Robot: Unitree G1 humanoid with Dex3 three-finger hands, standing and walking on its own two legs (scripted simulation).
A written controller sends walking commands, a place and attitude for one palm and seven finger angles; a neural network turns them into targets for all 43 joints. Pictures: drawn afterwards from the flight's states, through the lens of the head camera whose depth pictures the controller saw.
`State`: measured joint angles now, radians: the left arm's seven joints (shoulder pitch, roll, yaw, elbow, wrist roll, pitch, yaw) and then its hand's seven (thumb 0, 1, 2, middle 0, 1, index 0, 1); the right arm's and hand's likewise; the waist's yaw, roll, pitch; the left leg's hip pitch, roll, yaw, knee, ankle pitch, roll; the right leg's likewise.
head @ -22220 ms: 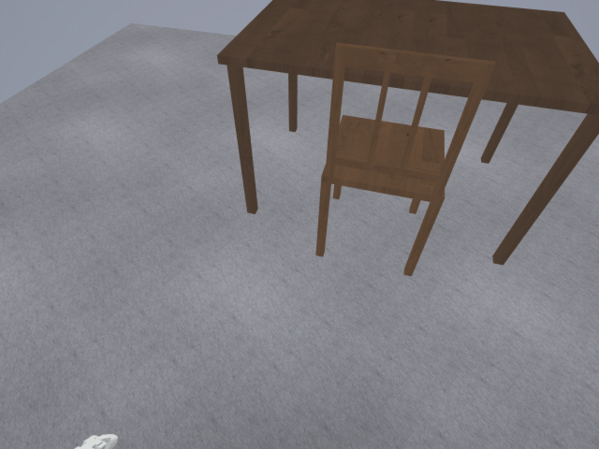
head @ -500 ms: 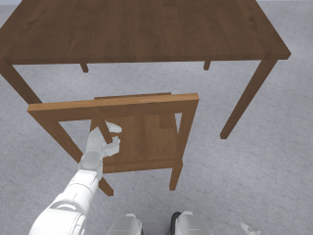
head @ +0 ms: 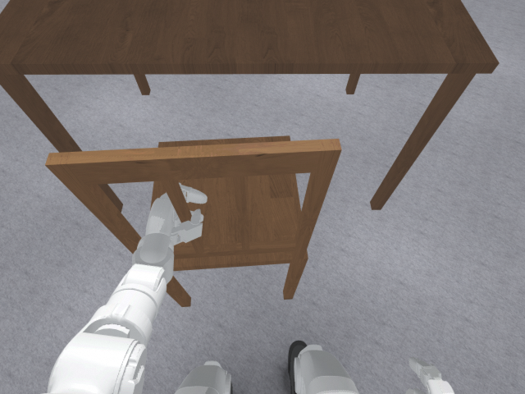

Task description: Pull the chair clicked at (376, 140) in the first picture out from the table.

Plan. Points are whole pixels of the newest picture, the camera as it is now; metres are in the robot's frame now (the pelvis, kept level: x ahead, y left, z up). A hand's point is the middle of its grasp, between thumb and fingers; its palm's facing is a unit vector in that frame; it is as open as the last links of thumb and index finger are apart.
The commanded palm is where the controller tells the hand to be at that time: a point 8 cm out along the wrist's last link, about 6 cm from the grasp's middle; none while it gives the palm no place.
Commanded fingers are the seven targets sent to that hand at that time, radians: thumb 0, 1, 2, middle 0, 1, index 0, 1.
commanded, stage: step backward, pulling the chair out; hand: left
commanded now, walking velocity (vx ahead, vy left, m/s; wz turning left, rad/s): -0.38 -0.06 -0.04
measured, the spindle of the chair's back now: (187, 220) +0.40 +0.13 -0.07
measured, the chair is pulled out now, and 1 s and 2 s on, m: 0.22 0.41 0.67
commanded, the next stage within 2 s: stop walking, hand still on the chair in 1.24 s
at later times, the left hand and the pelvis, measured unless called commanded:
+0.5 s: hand (181, 275) +0.30 +0.13 -0.05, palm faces -0.06 -0.98 -0.19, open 5.0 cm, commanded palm +0.29 +0.18 -0.05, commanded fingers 0.00 0.90 0.90 -0.50 -1.45 -0.50 -1.45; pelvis -0.08 +0.02 +0.00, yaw -2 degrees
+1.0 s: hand (165, 346) +0.19 +0.14 -0.05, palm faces -0.03 -0.98 -0.18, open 5.0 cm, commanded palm +0.19 +0.19 -0.04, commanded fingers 0.00 0.90 0.90 -0.50 -1.45 -0.50 -1.45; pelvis -0.18 +0.02 +0.00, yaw -3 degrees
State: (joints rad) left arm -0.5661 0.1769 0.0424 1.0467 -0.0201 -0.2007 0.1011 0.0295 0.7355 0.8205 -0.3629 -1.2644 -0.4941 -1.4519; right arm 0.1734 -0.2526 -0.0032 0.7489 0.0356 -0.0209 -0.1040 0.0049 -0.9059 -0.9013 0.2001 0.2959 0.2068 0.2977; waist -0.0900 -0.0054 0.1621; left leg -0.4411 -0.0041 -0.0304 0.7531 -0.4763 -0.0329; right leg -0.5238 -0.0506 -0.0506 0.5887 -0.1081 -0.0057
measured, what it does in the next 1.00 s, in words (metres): walks backwards: right foot, then left foot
